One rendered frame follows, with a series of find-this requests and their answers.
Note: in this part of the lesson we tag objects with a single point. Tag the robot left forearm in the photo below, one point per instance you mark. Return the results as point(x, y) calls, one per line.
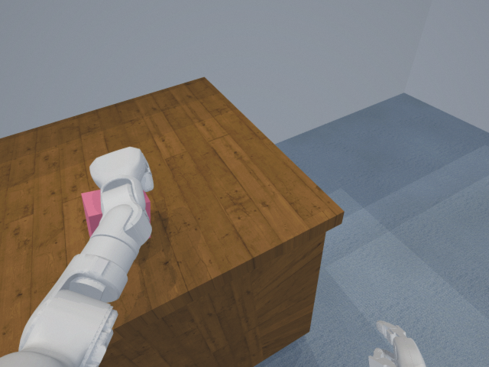
point(100, 270)

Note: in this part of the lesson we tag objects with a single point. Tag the table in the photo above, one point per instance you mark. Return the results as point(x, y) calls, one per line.
point(229, 274)

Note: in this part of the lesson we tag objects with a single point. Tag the left robot hand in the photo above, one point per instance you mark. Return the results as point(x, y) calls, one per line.
point(126, 161)

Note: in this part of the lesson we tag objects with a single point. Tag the sponge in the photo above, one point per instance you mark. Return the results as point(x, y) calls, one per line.
point(92, 208)

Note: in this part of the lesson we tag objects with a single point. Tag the right robot hand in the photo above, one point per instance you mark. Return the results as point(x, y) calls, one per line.
point(405, 351)

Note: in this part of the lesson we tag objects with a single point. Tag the robot left upper arm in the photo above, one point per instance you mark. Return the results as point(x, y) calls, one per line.
point(73, 331)

